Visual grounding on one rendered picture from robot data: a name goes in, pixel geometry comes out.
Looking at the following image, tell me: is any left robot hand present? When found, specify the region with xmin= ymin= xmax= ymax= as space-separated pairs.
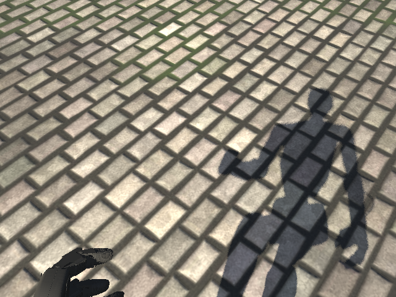
xmin=33 ymin=247 xmax=124 ymax=297

